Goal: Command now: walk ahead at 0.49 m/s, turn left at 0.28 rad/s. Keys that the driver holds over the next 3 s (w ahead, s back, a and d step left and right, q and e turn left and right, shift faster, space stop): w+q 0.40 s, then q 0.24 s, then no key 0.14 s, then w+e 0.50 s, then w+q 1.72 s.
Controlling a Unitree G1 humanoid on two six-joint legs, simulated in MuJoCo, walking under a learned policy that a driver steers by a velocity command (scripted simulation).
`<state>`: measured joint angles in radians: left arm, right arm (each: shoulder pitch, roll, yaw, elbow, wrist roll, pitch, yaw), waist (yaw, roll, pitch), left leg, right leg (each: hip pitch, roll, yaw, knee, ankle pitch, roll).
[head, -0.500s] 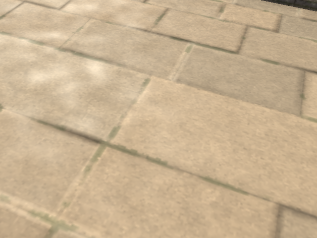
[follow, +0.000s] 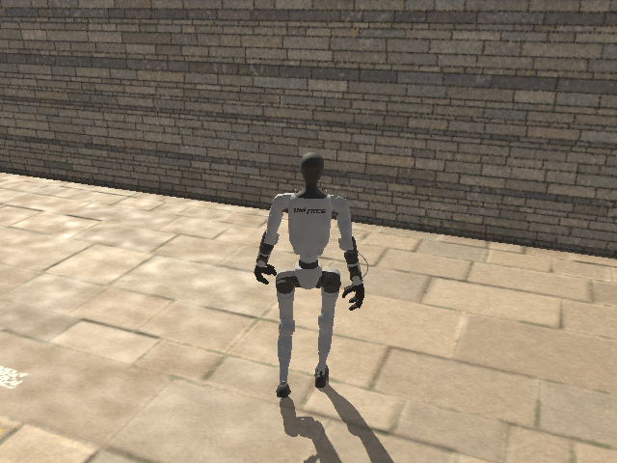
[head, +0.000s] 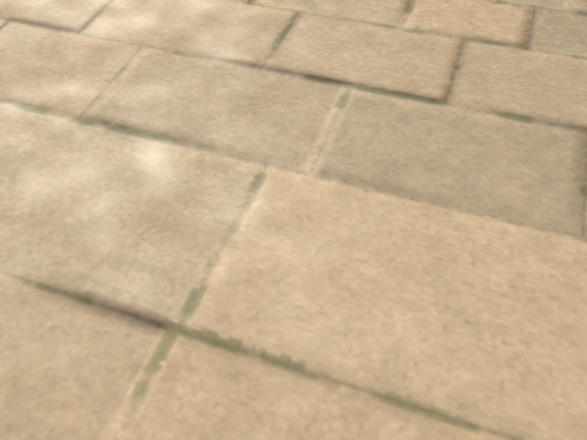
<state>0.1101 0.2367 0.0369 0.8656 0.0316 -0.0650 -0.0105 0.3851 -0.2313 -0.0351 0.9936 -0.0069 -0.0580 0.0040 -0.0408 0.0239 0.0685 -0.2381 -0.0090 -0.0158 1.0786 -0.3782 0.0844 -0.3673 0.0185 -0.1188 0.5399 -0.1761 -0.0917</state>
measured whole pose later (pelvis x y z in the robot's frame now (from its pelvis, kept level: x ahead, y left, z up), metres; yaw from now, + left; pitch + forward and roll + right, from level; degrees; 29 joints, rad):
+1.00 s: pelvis +0.42 +0.05 +0.01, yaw +22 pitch +1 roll +1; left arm 0.20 0.23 0.04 0.84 0.02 0.01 -0.01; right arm 0.32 -0.24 -0.04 0.92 -0.04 -0.04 -0.01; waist -0.03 -0.02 0.01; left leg -0.02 -0.12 -0.01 0.25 -0.24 0.10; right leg -0.44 -0.04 -0.01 0.73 -0.29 -0.02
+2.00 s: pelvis +0.92 +0.15 +0.02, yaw +28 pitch +1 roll +1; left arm 0.07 0.27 0.01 0.74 0.04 -0.03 -0.02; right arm 0.41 -0.27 -0.07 0.91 -0.01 -0.05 0.01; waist -0.08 -0.04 0.04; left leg -0.06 -0.15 -0.14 0.29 -0.23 0.11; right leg -0.63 -0.10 0.06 0.72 -0.06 0.06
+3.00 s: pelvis +1.30 +0.48 +0.02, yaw +64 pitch +1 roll +0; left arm 0.13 0.28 0.04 0.71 0.05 0.00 -0.02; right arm 0.40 -0.27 -0.06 0.82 0.00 -0.04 0.01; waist -0.05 -0.04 0.04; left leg -0.08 -0.16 -0.11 0.29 -0.21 0.13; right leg -0.67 -0.12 0.04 0.86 -0.12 0.06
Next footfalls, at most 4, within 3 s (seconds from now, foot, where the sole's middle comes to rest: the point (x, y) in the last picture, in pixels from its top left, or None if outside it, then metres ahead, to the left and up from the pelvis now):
0.48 left None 0.37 0.11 -0.77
1.12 right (319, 388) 0.58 -0.02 -0.77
1.60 left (229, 283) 0.88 0.19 -0.77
2.14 right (250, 187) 1.21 0.14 -0.77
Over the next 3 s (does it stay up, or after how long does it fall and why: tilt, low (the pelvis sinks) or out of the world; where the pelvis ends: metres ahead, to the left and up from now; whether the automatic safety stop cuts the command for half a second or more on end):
stays up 1.30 0.48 0.02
